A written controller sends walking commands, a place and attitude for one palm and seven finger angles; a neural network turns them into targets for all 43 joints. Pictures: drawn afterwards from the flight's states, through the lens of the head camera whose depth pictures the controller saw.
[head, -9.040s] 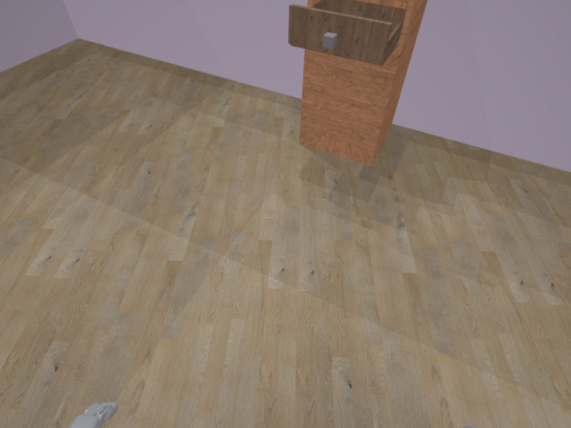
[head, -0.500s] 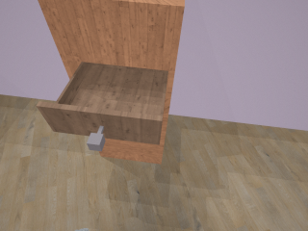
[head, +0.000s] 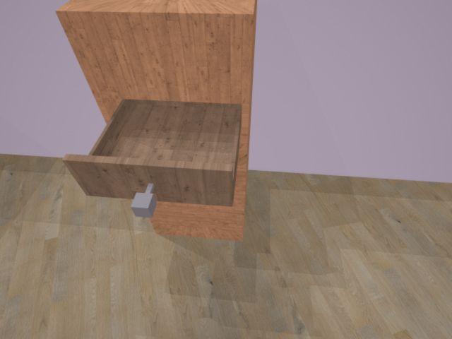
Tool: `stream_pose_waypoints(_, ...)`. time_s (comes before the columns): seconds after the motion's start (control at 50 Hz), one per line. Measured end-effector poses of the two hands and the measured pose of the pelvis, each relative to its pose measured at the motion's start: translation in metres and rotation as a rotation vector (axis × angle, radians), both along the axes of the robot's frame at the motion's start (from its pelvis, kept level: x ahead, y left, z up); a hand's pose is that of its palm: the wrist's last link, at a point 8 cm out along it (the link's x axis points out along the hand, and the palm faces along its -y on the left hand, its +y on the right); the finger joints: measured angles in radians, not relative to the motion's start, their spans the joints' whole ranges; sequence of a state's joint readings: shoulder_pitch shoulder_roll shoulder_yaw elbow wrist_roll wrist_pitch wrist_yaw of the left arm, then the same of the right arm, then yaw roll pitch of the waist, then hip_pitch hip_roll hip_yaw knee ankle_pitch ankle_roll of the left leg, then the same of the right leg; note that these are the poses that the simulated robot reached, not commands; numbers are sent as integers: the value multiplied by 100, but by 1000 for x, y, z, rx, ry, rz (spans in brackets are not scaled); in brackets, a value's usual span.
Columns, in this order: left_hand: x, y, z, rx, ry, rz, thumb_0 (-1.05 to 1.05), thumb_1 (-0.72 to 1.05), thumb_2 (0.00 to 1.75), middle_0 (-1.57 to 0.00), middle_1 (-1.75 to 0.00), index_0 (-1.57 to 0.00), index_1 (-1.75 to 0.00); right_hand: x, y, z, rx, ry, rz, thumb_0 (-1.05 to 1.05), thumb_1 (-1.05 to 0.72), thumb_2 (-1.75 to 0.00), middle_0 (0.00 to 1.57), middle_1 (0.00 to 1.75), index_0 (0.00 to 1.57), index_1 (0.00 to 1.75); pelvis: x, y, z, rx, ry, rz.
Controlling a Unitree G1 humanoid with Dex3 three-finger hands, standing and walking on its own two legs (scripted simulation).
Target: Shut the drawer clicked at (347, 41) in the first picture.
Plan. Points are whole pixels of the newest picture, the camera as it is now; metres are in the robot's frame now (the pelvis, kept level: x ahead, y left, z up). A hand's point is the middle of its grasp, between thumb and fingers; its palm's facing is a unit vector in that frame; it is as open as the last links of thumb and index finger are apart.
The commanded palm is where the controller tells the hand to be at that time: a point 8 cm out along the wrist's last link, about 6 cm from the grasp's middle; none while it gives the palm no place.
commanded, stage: come to a stop and stand still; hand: left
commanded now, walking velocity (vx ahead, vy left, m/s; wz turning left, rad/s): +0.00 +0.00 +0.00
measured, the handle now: (146, 198) +0.42 +0.21 -0.04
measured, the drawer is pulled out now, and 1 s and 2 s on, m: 0.24 0.24 0.24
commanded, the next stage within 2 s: look again from close up in 0.26 s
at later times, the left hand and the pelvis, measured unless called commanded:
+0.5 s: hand out of the picture -0.02 +0.16 -0.17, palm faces +0.04 -0.98 -0.21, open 7.4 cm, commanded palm none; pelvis +0.00 +0.00 +0.00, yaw +0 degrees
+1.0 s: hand out of the picture -0.03 +0.22 -0.18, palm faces +0.01 -0.99 -0.15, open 7.4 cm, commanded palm none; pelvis -0.04 +0.06 +0.00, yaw -1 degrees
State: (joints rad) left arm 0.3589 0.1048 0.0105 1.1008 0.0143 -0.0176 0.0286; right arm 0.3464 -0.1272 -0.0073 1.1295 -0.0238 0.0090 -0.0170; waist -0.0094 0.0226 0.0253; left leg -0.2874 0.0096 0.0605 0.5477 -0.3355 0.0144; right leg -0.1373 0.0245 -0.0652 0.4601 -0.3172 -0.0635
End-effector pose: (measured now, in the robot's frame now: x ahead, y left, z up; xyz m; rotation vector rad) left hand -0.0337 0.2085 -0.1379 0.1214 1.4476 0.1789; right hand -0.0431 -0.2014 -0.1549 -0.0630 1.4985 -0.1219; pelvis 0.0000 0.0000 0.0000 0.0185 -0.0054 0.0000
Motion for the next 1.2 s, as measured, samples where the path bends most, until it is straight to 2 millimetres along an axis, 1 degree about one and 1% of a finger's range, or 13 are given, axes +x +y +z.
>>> stream_pose_waypoints(0.06, -4, -16, -4, -30, -2, 14, 0, 91, 90, -20, -30, -20, -29, 5, -7, 3, -14, 3, 9, 1, -91, -90, 20, 30, 20, 30, 2, -6, 1, -4, -9, -1)
stream_pose_waypoints(0.18, -5, -41, -18, -103, 11, 20, 0, 91, 90, -20, -30, -20, -29, 29, -13, 6, -57, -57, 17, 1, -91, -90, 20, 30, 20, 30, 5, -10, -2, -18, -30, 0)
stream_pose_waypoints(0.26, 0, -49, -19, -125, 1, 22, 0, 91, 89, -20, -30, -20, -29, 35, -18, 11, -84, -66, 29, 2, -93, -90, 20, 30, 20, 30, 5, -10, 0, -13, -32, -7)
stream_pose_waypoints(0.32, 1, -47, -17, -120, -2, 19, 0, 91, 89, -20, -30, -20, -29, 36, -19, 12, -87, -70, 29, 2, -94, -90, 20, 30, 20, 30, 4, -10, 1, -12, -31, -8)
stream_pose_waypoints(0.4, 2, -34, -12, -85, -8, -9, 0, 91, 89, -20, -30, -20, -29, 36, -19, 10, -74, -79, 37, 2, -93, -90, 20, 30, 20, 30, 1, -8, 1, -18, -22, 2)
stream_pose_waypoints(0.52, 12, 12, -3, 36, -73, -18, 0, 91, 89, -20, -30, -20, -29, 45, -16, -1, -68, -154, 30, 1, -92, -90, 20, 30, 20, 30, -2, 3, -4, -27, -24, 6)
stream_pose_waypoints(0.62, 24, 44, -1, 88, -131, -31, 0, 91, 90, -20, -30, -20, -29, 54, -11, 2, -80, -207, 30, 1, -92, -90, 20, 30, 20, 30, -6, 13, -5, -23, -47, -1)
stream_pose_waypoints(0.7, 31, 57, -1, 86, -168, -49, 0, 91, 90, -20, -30, -20, -29, 55, -5, 8, -89, -234, 41, 1, -92, -90, 20, 30, 20, 30, -12, 22, -4, -26, -54, -9)
stream_pose_waypoints(0.78, 32, 61, -2, 60, -184, -61, 0, 91, 90, -20, -30, -20, -29, 49, 4, 12, -95, -235, 49, 1, -92, -90, 20, 30, 20, 30, -19, 32, -3, -30, -55, -13)
stream_pose_waypoints(0.86, 24, 61, -6, 23, -171, -67, 0, 91, 90, -20, -30, -20, -29, 37, 14, 15, -99, -214, 51, 1, -91, -90, 20, 30, 20, 30, -26, 42, -1, -34, -50, -15)
stream_pose_waypoints(0.94, 9, 60, -11, -13, -133, -64, 0, 91, 90, -20, -30, -20, -29, 20, 26, 17, -102, -176, 45, 1, -91, -90, 20, 30, 20, 30, -32, 52, -1, -36, -43, -15)
stream_pose_waypoints(1.1, -32, 67, -15, -48, -25, -40, 0, 91, 89, -20, -30, -20, -29, -10, 48, 17, -95, -92, 22, 1, -91, -90, 20, 30, 20, 30, -38, 69, 0, -36, -28, -12)
stream_pose_waypoints(1.2, -60, 72, -9, -45, 56, -21, 0, 91, 90, -20, -30, -20, -29, -17, 53, 14, -88, -71, -5, 1, -90, -90, 20, 30, 20, 30, -38, 74, 1, -36, -20, -30)
